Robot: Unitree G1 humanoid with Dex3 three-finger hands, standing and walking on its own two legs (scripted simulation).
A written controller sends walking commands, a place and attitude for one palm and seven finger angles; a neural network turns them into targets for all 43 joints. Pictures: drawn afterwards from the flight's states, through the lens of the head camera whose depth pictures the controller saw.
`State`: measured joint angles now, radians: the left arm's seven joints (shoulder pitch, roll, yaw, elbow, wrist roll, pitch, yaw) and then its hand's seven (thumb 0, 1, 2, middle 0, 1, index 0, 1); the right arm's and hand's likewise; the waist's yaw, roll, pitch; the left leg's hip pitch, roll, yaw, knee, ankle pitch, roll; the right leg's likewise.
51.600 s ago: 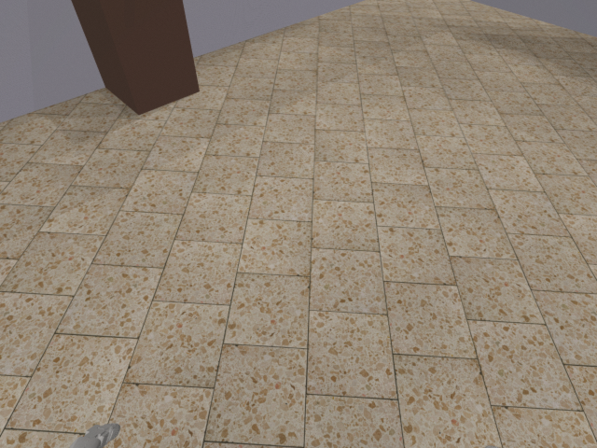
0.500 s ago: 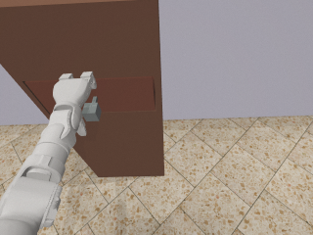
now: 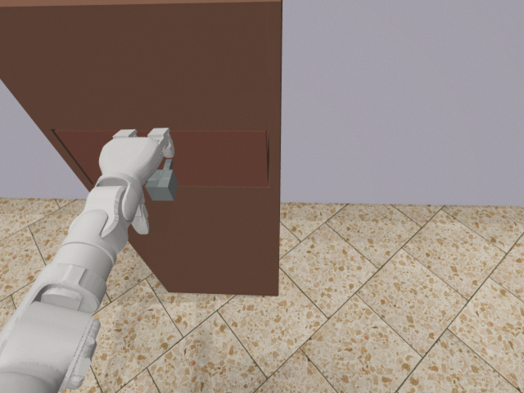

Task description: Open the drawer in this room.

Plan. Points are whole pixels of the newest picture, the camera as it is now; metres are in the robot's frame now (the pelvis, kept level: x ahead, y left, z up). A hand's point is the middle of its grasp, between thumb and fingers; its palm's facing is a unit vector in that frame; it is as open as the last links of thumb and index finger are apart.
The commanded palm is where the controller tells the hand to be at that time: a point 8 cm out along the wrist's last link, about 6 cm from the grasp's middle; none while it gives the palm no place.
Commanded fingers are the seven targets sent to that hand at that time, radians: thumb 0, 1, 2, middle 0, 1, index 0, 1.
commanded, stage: re-aim the fingers above the handle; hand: left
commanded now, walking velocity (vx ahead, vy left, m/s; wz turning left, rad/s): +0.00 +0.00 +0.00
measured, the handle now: (165, 176) +0.49 +0.21 +0.01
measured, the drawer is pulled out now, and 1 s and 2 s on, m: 0.00 0.00 0.00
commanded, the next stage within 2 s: lower the fingers behind the handle in 0.26 s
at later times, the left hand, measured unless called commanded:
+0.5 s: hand (148, 196) +0.41 +0.20 +0.05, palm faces -0.13 -0.04 -0.99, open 13.8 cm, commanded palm +0.41 +0.21 +0.12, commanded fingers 0.00 -0.50 0.30 -0.30 -1.20 -0.30 -1.20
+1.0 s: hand (152, 192) +0.43 +0.21 +0.04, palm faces -0.08 -0.01 -1.00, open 14.0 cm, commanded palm +0.41 +0.21 +0.09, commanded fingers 0.00 -0.50 0.30 -0.30 -1.20 -0.30 -1.20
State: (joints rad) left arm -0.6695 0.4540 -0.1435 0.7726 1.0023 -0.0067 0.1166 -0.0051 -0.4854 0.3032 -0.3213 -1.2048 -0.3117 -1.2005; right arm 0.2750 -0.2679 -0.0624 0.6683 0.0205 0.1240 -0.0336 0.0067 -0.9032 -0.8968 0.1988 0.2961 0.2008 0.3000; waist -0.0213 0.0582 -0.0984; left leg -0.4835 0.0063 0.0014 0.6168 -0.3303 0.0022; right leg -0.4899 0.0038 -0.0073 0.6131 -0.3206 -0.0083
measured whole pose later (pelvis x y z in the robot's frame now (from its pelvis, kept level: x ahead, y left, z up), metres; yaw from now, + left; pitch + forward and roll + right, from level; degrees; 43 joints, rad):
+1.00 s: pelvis -0.01 +0.00 -0.01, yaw -1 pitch +13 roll +0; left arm -0.69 0.44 -0.09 0.91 1.06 -0.06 0.21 0.00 -0.49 0.30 -0.33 -1.22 -0.29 -1.19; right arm 0.32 -0.24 -0.05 0.69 0.01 0.11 -0.05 0.01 -0.90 -0.90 0.20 0.30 0.20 0.30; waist -0.06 0.05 -0.11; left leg -0.56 0.01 0.01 0.68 -0.34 0.00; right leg -0.57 0.01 0.01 0.68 -0.33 -0.01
